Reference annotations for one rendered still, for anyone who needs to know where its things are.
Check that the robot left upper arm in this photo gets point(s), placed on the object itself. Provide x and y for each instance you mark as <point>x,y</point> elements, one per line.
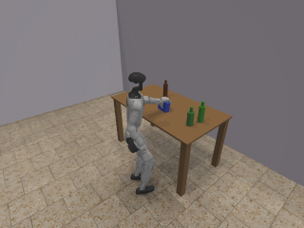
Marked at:
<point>145,99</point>

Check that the robot left forearm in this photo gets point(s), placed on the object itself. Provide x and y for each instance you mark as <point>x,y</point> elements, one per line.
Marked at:
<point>155,101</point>

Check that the table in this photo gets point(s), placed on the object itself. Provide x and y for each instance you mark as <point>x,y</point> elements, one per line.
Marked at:
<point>174,124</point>

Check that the robot right upper arm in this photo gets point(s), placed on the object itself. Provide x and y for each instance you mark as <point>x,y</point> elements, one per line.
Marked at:
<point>136,108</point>

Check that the robot shin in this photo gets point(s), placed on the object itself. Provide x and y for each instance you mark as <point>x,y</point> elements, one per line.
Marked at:
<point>139,168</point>
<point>145,176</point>

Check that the robot left hand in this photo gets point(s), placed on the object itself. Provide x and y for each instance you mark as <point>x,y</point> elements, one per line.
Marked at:
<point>165,100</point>

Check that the left robot shin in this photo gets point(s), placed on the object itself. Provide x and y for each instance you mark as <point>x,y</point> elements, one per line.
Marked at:
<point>139,168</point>

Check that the right robot shin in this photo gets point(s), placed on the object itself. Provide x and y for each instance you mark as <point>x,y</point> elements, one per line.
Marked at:
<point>145,176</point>

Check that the robot right forearm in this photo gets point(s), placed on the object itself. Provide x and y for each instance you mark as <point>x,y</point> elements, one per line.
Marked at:
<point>138,140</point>

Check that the robot right hand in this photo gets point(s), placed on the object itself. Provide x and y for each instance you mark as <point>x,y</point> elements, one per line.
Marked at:
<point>147,156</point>

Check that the sponge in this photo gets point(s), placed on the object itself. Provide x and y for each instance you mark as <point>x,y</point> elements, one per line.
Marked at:
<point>165,107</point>

